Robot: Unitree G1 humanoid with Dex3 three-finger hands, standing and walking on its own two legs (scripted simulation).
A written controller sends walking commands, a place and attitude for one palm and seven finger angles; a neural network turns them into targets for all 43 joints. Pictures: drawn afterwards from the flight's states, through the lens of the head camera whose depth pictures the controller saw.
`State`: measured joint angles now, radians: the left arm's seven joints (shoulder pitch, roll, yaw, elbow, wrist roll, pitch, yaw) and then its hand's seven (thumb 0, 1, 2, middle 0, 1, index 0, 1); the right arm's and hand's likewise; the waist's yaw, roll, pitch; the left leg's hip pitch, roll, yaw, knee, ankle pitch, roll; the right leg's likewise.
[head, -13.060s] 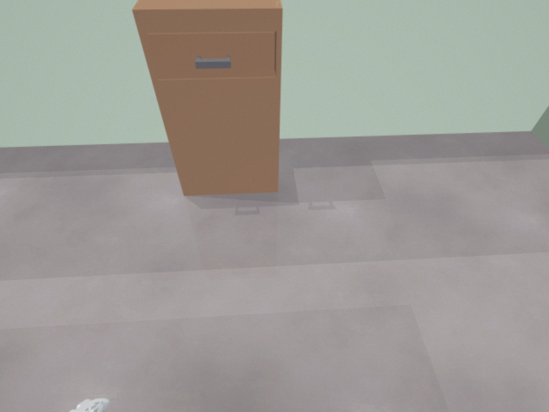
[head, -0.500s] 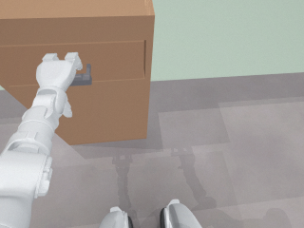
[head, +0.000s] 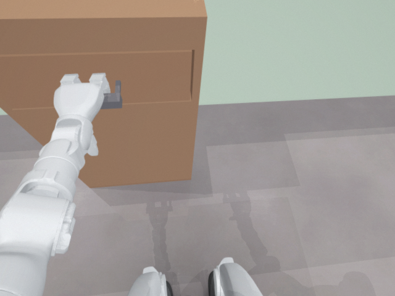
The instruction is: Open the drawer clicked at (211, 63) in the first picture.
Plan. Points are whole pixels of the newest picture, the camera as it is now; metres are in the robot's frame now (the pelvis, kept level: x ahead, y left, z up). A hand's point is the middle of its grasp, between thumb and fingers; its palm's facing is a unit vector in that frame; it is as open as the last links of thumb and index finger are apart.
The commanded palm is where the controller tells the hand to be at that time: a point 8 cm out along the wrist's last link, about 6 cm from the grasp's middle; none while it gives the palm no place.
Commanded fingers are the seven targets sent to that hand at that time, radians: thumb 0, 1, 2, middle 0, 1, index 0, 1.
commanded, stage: lower the fingers behind the handle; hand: left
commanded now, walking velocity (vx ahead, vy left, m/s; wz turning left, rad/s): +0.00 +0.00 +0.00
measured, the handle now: (93, 93) +0.55 +0.19 +0.02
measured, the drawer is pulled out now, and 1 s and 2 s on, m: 0.00 0.00 0.05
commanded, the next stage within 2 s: close the thumb around the handle in 0.28 s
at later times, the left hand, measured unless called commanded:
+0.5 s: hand (91, 115) +0.51 +0.20 +0.00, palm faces -0.08 -0.03 -1.00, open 13.5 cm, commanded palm +0.49 +0.19 +0.04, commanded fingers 0.00 -0.11 0.47 -0.33 -1.24 -0.33 -1.24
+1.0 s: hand (91, 115) +0.51 +0.20 -0.01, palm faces -0.08 -0.02 -1.00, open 5.9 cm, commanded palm +0.49 +0.19 +0.04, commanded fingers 0.00 0.90 0.90 -0.40 -1.35 -0.40 -1.35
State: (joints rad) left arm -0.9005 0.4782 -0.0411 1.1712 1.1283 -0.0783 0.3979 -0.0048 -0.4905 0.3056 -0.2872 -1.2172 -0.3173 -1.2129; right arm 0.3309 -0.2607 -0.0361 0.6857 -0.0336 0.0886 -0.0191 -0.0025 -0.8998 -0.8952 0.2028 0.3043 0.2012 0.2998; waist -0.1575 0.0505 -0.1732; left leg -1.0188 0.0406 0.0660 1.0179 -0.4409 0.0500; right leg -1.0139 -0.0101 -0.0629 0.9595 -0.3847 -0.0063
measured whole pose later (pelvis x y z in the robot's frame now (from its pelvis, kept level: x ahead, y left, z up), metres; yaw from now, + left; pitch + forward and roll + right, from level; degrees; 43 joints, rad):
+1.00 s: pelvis +0.02 -0.01 +0.01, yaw +0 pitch +25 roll -2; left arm -0.85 0.47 -0.04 1.15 1.12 -0.07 0.42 0.00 0.68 0.81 -0.39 -1.32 -0.39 -1.33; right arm 0.32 -0.25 -0.04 0.72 -0.04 0.10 -0.02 0.00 -0.90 -0.90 0.20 0.30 0.20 0.30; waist -0.15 0.06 -0.17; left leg -0.98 0.04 0.05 0.99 -0.45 0.03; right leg -0.97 0.00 -0.07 0.93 -0.40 -0.02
